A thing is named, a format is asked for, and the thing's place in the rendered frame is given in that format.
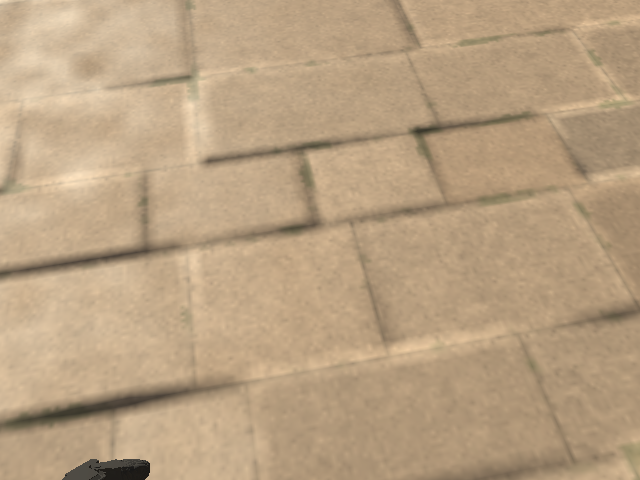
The robot left hand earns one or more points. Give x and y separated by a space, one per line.
126 469

